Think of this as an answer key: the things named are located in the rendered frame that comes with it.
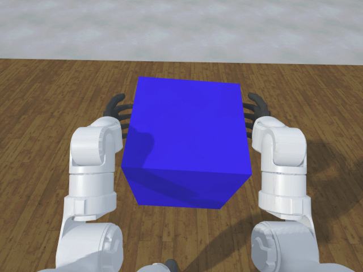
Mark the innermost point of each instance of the left robot foot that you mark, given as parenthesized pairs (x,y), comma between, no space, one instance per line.
(171,264)

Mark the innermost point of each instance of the robot right upper arm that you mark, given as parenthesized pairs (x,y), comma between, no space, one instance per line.
(287,247)

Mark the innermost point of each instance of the right robot forearm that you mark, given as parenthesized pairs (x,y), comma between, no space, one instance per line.
(284,164)

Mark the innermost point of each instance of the robot left upper arm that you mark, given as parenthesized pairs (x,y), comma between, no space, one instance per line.
(90,247)

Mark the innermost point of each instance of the right robot hand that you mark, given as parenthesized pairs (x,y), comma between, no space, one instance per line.
(259,110)

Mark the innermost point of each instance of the left robot hand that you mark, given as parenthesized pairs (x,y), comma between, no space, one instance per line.
(112,110)

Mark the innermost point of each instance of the left robot forearm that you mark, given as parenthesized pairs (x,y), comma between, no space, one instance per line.
(92,158)

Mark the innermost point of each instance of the carton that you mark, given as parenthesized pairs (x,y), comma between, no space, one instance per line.
(186,144)

